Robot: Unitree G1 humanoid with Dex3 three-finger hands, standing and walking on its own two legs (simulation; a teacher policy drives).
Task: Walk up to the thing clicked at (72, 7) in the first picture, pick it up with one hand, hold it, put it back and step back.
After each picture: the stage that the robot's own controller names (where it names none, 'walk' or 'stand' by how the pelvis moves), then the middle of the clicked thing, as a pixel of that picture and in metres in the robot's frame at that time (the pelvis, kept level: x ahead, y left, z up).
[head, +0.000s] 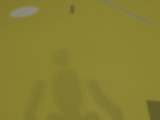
stand; (72, 8) +2.25 +0.10 -0.72
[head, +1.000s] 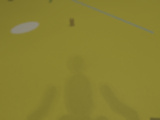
walk; (71, 22) +2.14 +0.24 -0.72
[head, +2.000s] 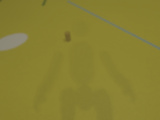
walk; (67, 36) +1.56 +0.26 -0.72
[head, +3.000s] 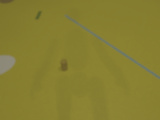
walk; (64, 65) +1.08 +0.22 -0.71
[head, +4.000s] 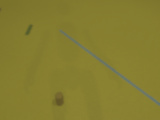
walk; (59, 99) +0.70 +0.18 -0.70
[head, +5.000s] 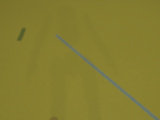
stand; out of the picture +0.44 +0.18 -0.70
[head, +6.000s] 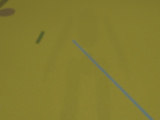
stand; out of the picture +0.42 +0.15 -0.72
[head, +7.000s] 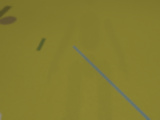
stand; out of the picture +0.40 +0.17 -0.72
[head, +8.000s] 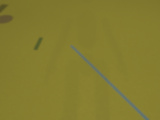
stand; out of the picture +0.39 +0.17 -0.73
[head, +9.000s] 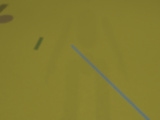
stand; out of the picture +0.38 +0.17 -0.73
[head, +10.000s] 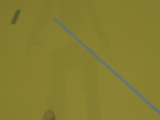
go down; (50, 117) +0.40 +0.19 -0.65
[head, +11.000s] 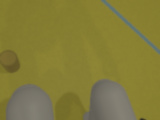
go down; (10, 62) +0.44 +0.25 -0.29
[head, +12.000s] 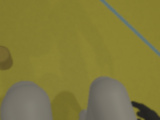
close in; (2, 58) +0.44 +0.26 -0.27
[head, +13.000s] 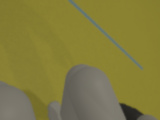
close; out of the picture +0.42 +0.29 -0.22
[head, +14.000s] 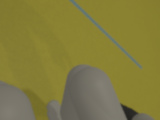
close; out of the picture +0.42 +0.29 -0.22
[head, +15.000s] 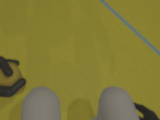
lift; (11, 80) +0.33 +0.24 -0.08
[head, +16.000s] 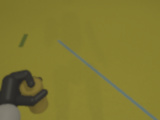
hold; (35, 96) +0.32 +0.16 +0.03
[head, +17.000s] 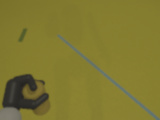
hold; (37, 98) +0.32 +0.16 -0.01
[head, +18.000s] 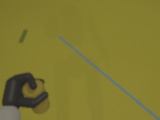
hold; (37, 97) +0.33 +0.17 -0.01
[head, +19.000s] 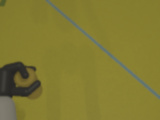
crouch; (29, 84) +0.37 +0.18 -0.07
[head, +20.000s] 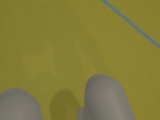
lower; out of the picture +0.47 +0.27 -0.13
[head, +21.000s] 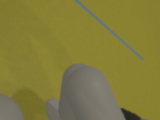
lower; out of the picture +0.42 +0.30 -0.22
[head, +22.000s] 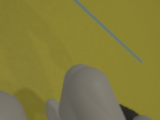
lower; out of the picture +0.42 +0.31 -0.23
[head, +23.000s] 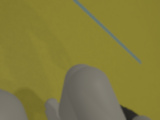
lower; out of the picture +0.42 +0.31 -0.23
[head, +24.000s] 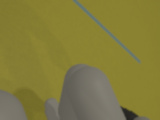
lower; out of the picture +0.42 +0.31 -0.23
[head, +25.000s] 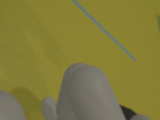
open; out of the picture +0.42 +0.30 -0.23
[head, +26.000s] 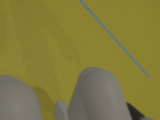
stand; out of the picture +0.42 +0.29 -0.24
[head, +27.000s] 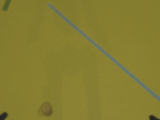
stand; (47, 109) +0.40 +0.19 -0.58
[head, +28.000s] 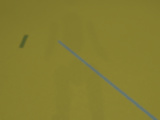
stand; out of the picture +0.39 +0.19 -0.67
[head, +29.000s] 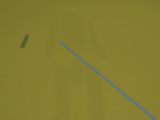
stand; out of the picture +0.39 +0.18 -0.67
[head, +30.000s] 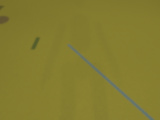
stand; out of the picture +0.41 +0.16 -0.72
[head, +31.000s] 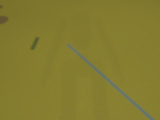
stand; out of the picture +0.39 +0.17 -0.72
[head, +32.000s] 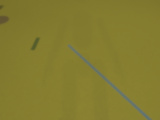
stand; out of the picture +0.38 +0.17 -0.73
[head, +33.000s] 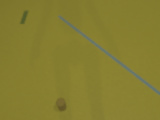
walk; (61, 104) +0.49 +0.17 -0.69
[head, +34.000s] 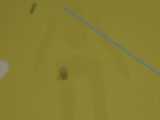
walk; (63, 73) +0.82 +0.18 -0.70
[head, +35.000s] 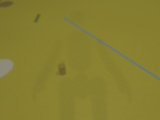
stand; (62, 69) +1.04 +0.20 -0.70
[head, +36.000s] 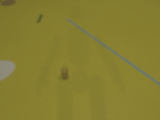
stand; (64, 73) +0.99 +0.16 -0.72
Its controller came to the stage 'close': yes
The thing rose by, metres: 0.69
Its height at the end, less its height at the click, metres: +0.00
